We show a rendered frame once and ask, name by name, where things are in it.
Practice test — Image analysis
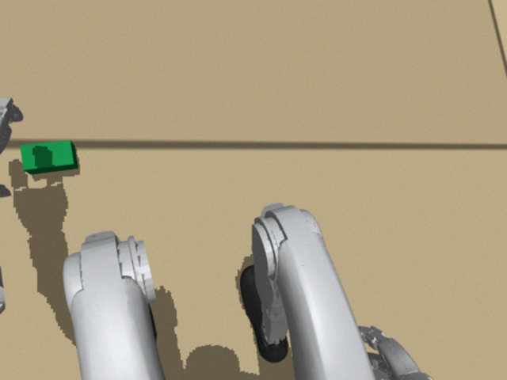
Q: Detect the right robot hand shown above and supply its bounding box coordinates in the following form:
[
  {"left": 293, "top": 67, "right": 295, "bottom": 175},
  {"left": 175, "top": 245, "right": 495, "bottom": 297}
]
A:
[{"left": 358, "top": 326, "right": 421, "bottom": 380}]

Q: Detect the left robot hand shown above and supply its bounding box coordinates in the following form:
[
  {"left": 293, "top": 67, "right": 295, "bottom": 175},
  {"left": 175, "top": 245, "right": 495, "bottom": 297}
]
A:
[{"left": 0, "top": 98, "right": 23, "bottom": 198}]

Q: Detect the right robot foot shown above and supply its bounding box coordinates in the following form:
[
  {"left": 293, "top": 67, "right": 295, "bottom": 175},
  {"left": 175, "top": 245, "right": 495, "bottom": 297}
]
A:
[{"left": 240, "top": 265, "right": 288, "bottom": 363}]

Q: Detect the small box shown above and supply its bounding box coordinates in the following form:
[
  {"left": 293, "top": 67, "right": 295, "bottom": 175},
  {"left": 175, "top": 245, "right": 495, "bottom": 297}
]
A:
[{"left": 20, "top": 140, "right": 78, "bottom": 175}]

